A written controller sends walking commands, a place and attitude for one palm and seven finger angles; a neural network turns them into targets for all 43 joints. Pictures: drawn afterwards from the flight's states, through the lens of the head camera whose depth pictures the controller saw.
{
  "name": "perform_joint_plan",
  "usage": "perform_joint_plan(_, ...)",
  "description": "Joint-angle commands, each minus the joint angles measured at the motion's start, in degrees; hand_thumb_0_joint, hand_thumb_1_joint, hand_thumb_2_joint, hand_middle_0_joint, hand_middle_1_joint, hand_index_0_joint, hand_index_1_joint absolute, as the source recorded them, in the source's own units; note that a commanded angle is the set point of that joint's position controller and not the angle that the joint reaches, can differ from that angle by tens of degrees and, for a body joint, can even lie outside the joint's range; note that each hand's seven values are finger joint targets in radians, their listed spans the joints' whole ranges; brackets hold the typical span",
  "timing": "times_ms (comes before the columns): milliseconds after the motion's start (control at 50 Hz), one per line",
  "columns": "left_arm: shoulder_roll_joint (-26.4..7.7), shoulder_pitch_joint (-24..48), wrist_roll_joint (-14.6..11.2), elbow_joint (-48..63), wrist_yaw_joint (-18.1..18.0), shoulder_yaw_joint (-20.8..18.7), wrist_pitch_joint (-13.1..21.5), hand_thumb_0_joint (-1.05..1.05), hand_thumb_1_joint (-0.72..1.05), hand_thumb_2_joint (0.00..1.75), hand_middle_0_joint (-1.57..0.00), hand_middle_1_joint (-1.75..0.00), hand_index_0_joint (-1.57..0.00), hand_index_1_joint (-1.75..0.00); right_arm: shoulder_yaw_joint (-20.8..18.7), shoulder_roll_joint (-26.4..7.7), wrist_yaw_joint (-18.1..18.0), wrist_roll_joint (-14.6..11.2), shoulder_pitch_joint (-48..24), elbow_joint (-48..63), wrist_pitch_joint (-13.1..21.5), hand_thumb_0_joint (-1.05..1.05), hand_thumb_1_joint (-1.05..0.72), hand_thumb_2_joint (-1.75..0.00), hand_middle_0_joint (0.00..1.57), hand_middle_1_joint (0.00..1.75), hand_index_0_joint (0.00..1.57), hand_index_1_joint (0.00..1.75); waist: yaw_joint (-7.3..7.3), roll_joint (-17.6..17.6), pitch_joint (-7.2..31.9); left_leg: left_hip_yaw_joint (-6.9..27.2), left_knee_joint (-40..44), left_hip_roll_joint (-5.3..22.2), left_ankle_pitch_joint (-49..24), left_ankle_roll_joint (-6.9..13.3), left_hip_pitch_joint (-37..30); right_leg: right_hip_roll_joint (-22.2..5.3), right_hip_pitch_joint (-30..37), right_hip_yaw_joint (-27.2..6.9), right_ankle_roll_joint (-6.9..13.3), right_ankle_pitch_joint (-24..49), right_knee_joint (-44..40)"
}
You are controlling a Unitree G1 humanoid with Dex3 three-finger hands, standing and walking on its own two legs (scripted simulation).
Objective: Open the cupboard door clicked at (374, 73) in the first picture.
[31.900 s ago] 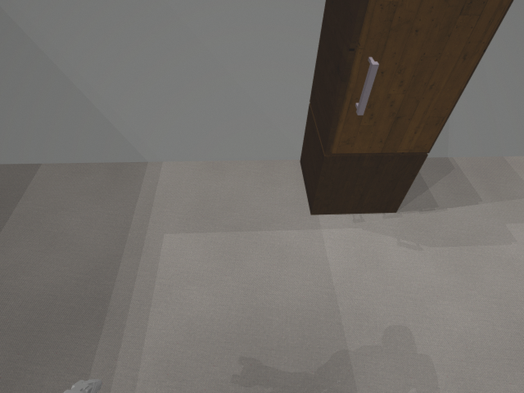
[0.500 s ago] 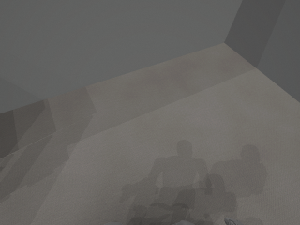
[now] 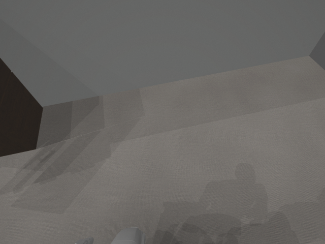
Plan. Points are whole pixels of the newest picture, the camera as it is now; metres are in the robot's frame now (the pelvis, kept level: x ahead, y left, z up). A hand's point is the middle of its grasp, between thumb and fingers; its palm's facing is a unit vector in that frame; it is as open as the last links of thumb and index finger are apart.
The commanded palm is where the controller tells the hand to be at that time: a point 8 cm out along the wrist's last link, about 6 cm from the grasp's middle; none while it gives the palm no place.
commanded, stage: turn to face it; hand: left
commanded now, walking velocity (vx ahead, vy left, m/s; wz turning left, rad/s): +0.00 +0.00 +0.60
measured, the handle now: out of the picture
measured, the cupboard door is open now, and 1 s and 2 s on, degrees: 46 46 46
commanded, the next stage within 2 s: take the last steps up to it in 1.48 s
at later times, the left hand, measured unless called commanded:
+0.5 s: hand out of the picture +0.05 +0.23 -0.16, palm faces +0.29 -0.91 -0.30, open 7.4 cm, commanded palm none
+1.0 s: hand out of the picture -0.05 +0.20 -0.19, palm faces +0.59 -0.77 -0.25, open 7.4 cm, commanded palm none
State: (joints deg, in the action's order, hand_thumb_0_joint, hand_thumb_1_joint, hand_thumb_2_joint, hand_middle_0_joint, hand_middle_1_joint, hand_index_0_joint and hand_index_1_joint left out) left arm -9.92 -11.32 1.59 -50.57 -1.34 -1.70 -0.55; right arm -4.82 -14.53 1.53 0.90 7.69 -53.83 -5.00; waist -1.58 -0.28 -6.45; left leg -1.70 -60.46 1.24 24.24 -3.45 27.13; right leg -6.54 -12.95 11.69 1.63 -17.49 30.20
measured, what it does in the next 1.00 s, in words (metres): steps on the spot, turning left: left foot, then right foot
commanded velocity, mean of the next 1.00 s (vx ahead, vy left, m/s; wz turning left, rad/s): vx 0.00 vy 0.00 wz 0.60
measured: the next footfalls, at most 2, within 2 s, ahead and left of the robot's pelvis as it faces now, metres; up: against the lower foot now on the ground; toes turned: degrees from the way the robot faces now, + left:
left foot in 0.18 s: +0.02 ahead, +0.14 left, +0.00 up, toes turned +13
right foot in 0.52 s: +0.09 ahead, -0.13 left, +0.00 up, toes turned +14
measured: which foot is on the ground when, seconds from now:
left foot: up 0.00-0.16, down 0.18-0.52, up 0.54-0.86, down 0.88-1.00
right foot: down 0.00-0.18, up 0.20-0.50, down 0.52-0.86, up 0.88-1.00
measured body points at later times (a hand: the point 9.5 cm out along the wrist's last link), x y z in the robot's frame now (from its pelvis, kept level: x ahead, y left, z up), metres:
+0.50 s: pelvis +0.01 -0.01 -0.01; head +0.07 -0.01 +0.43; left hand +0.04 +0.28 -0.14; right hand +0.16 -0.23 -0.16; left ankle -0.02 +0.13 -0.74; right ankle +0.05 -0.14 -0.73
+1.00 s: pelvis +0.02 -0.02 -0.01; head +0.06 +0.04 +0.43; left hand -0.08 +0.24 -0.17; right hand +0.26 -0.16 -0.14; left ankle -0.03 +0.08 -0.74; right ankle +0.07 -0.15 -0.68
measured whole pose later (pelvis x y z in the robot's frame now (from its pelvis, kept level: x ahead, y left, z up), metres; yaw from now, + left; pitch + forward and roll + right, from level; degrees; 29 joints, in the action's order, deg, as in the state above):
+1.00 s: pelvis +0.02 -0.02 -0.01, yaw +36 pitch +1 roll +0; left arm -14.8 -10.6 1.2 -52.9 -0.9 -4.3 -3.7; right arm -3.0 -12.4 0.2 1.5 7.1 -51.2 -1.5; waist -0.1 3.0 -6.4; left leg -1.9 -35.2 0.1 17.3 1.0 19.1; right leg -6.8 -26.6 3.8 -3.8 -29.5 62.9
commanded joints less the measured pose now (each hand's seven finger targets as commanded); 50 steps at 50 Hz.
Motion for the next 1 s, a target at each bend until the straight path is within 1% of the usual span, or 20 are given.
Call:
perform_joint_plan(0,-12.73,-4.57,0.08,2.1,-0.63,-4.17,1.21,0.0,0.9,0.9,-0.2,-0.3,-0.2,-0.3,0.21,-1.31,0.37,-0.22,-5.02,5.77,1.75,0.0,-0.9,-0.9,0.2,0.3,0.2,0.3,4.35,9.97,8.02,-3.06,11.51,0.1,2.19,-0.05,0.93,-14.39,11.7,-6.83,5.14,32.07,-6.88)
perform_joint_plan(120,-13.75,-3.1,-0.46,1.61,0.18,-5.15,0.73,0.0,0.9,0.9,-0.2,-0.3,-0.2,-0.3,-0.23,-3.75,0.04,-0.06,0.82,5.18,2.89,0.0,-0.9,-0.9,0.2,0.3,0.2,0.3,0.75,7.08,10.51,-4.42,32.31,-0.49,-9.13,2.48,-15.48,-14.48,4.21,-1.42,0.79,26.15,4.13)
perform_joint_plan(140,-12.07,-2.63,-0.84,2.73,0.45,-4.98,0.46,0.0,0.9,0.9,-0.2,-0.3,-0.2,-0.3,-1.31,-8.1,-0.13,0.34,4.82,4.48,3.4,0.0,-0.9,-0.9,0.2,0.3,0.2,0.3,-1.76,-3.04,13.25,6.04,36.96,7.14,-21.2,6.26,-25.34,-10.57,-5.77,1.03,-2.55,14.42,14.5)
perform_joint_plan(160,-7.94,0.41,-1.08,5.66,0.84,-3.58,0.18,0.0,0.9,0.9,-0.2,-0.3,-0.2,-0.3,-2.87,-14.4,-0.63,0.77,8.55,4.06,3.37,0.0,-0.9,-0.9,0.2,0.3,0.2,0.3,-4.15,-19.24,12.21,25.53,39.44,22.16,-42.25,15.1,-30.24,-2.14,-21.54,0.29,-6.4,-20.58,27.04)
perform_joint_plan(180,-9.16,5.06,-0.21,7.38,0.34,-2.99,-0.61,0.0,0.9,0.9,-0.2,-0.3,-0.2,-0.3,-2.6,-14.31,-1.13,0.52,11.33,2.77,3.04,0.0,-0.9,-0.9,0.2,0.3,0.2,0.3,-4.98,-12.83,11.36,24.64,38.83,23.64,-42.2,17.71,-27.54,-1.68,-22.91,-7.2,-5.52,-21.15,32.59)
perform_joint_plan(300,-8.27,1.58,-0.7,3.09,0.94,-3.64,-1.12,0.0,0.9,0.9,-0.2,-0.3,-0.2,-0.3,-1.09,-9.83,-2.4,0.65,0.7,5.66,4.02,0.0,-0.9,-0.9,0.2,0.3,0.2,0.3,0.99,-7.8,9.42,12.22,38.96,12.35,-35.55,12.58,-18.64,0.58,-17.64,-10.53,-6.23,-7.58,31.8)
perform_joint_plan(400,-7.51,1.8,-0.91,4.17,0.93,-3.2,-0.79,0.0,0.9,0.9,-0.2,-0.3,-0.2,-0.3,-1.72,-10.3,-1.94,0.92,0.21,5.55,3.36,0.0,-0.9,-0.9,0.2,0.3,0.2,0.3,0.77,-9.34,8.99,15.27,37.54,10.59,-30.89,12.05,-14.57,4.11,-8.99,-8.26,-5.87,-7.78,15.37)
perform_joint_plan(460,-8.92,-5.08,-0.92,2.77,0.69,-3.71,0.27,0.0,0.9,0.9,-0.2,-0.3,-0.2,-0.3,-2.05,-9.77,-1.76,0.24,-2.91,6.66,3.01,0.0,-0.9,-0.9,0.2,0.3,0.2,0.3,4.4,-5.96,11.05,14.65,30.81,6.75,-24.54,8.5,-7.64,4.64,5.57,-7.23,-5.38,4.31,-2.7)
perform_joint_plan(480,-13.08,-7.39,-0.21,2.68,0.23,-4.54,1.05,0.0,0.9,0.9,-0.2,-0.3,-0.2,-0.3,-1.76,-6.98,-1.37,-0.33,-2.07,7.36,3.06,0.0,-0.9,-0.9,0.2,0.3,0.2,0.3,5.31,4.29,12.64,9.94,22.39,1.05,-12.24,4.8,0.84,-4.63,14.47,-16.73,-2.81,7.32,-10.36)
perform_joint_plan(500,-17.75,-7.65,0.35,2.63,-0.22,-5.34,1.25,0.0,0.9,0.9,-0.2,-0.3,-0.2,-0.3,-1.17,-3.61,-1.11,-0.4,-2.37,8.78,3.26,0.0,-0.9,-0.9,0.2,0.3,0.2,0.3,5.93,18.47,11.62,2.01,7.29,-5.85,10.43,1.12,8.81,-20.39,16.01,-31.0,4.48,16.99,-13.27)
perform_joint_plan(520,-16.78,-6.74,-0.1,2.97,-0.43,-4.72,1.26,0.0,0.9,0.9,-0.2,-0.3,-0.2,-0.3,-1.52,-5.85,-1.06,0.0,-2.87,8.51,2.84,0.0,-0.9,-0.9,0.2,0.3,0.2,0.3,5.57,15.41,10.8,5.47,-4.44,-2.5,11.64,1.74,7.15,-22.41,9.23,-29.23,8.06,19.31,-12.23)
perform_joint_plan(560,-12.75,-0.58,-0.37,4.19,-0.7,-3.67,0.94,0.0,0.9,0.9,-0.2,-0.3,-0.2,-0.3,-1.49,-5.28,-0.69,0.07,-2.9,6.52,1.91,0.0,-0.9,-0.9,0.2,0.3,0.2,0.3,2.45,13.69,6.38,5.29,-13.57,0.12,4.75,1.06,7.97,-16.52,4.01,-21.36,6.93,19.07,-11.17)
perform_joint_plan(640,-11.68,0.62,-0.06,4.76,-0.69,-3.47,1.13,0.0,0.9,0.9,-0.2,-0.3,-0.2,-0.3,-0.38,-2.54,0.35,-0.12,-2.29,5.43,1.5,0.0,-0.9,-0.9,0.2,0.3,0.2,0.3,1.58,11.47,7.03,-0.14,-0.84,0.39,1.17,-0.24,3.16,-12.29,5.78,-8.03,3.98,27.35,-8.43)
perform_joint_plan(740,-14.16,-3.84,0.2,2.6,-0.44,-4.63,0.95,0.0,0.9,0.9,-0.2,-0.3,-0.2,-0.3,0.42,-1.39,0.49,-0.36,-4.62,6.19,2.44,0.0,-0.9,-0.9,0.2,0.3,0.2,0.3,4.23,11.24,8.12,-4.46,16.07,-0.66,1.98,0.63,-1.29,-14.77,10.91,-5.69,4.49,34.1,-4.13)
perform_joint_plan(800,-14.51,-3.06,-0.28,2.14,0.02,-5.11,0.73,0.0,0.9,0.9,-0.2,-0.3,-0.2,-0.3,-0.07,-3.14,0.25,-0.1,-0.24,5.6,2.9,0.0,-0.9,-0.9,0.2,0.3,0.2,0.3,1.64,9.21,9.74,-5.4,28.74,-1.36,-7.02,1.74,-11.27,-14.4,6.84,-2.23,1.32,29.36,2.34)
perform_joint_plan(820,-13.87,-2.33,-0.77,2.67,0.3,-5.01,0.55,0.0,0.9,0.9,-0.2,-0.3,-0.2,-0.3,-0.74,-5.72,0.26,0.15,3.35,4.82,3.35,0.0,-0.9,-0.9,0.2,0.3,0.2,0.3,-0.77,3.56,11.74,-2.15,34.96,0.8,-16.36,3.22,-20.23,-13.01,0.66,-0.64,-1.2,24.76,10.41)
perform_joint_plan(840,-10.03,-1.98,-1.14,4.83,0.8,-4.46,0.25,0.0,0.9,0.9,-0.2,-0.3,-0.2,-0.3,-2.5,-12.5,-0.15,0.78,7.77,4.49,3.88,0.0,-0.9,-0.9,0.2,0.3,0.2,0.3,-3.09,-13.85,14.62,19.01,36.91,16.01,-36.35,10.77,-30.2,-4.71,-15.06,1.47,-5.67,-4.2,23.89)
perform_joint_plan(860,-8.33,2.77,-0.71,7.41,0.5,-3.09,-0.15,0.0,0.9,0.9,-0.2,-0.3,-0.2,-0.3,-3.1,-15.66,-0.73,0.55,11.48,3.26,3.34,0.0,-0.9,-0.9,0.2,0.3,0.2,0.3,-4.91,-16.78,13.37,25.84,38.67,23.55,-47.07,17.44,-28.66,-1.08,-21.18,-4.57,-5.82,-23.03,31.95)
perform_joint_plan(900,-8.15,6.24,-0.63,6.77,-0.04,-3.43,-0.66,0.0,0.9,0.9,-0.2,-0.3,-0.2,-0.3,-2.48,-13.28,-2.13,0.7,9.55,3.71,3.66,0.0,-0.9,-0.9,0.2,0.3,0.2,0.3,-3.88,-14.52,11.92,22.9,38.83,19.81,-38.16,16.73,-23.65,-1.21,-23.45,-10.62,-5.76,-17.34,37.87)
perform_joint_plan(980,-8.05,2.39,-0.59,3.48,0.91,-3.66,-0.99,0.0,0.9,0.9,-0.2,-0.3,-0.2,-0.3,-1.1,-9.65,-2.38,0.76,2.19,5.57,4.21,0.0,-0.9,-0.9,0.2,0.3,0.2,0.3,0.46,-7.62,9.98,13.7,39.18,12.43,-33.97,12.55,-18.34,0.14,-18.43,-10.83,-6.12,-7.75,33.44)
